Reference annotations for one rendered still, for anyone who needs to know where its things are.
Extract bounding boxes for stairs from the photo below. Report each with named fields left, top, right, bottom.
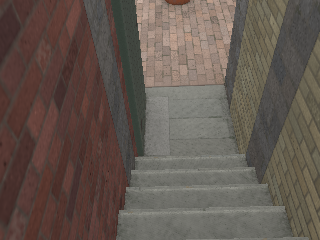
left=116, top=156, right=294, bottom=240

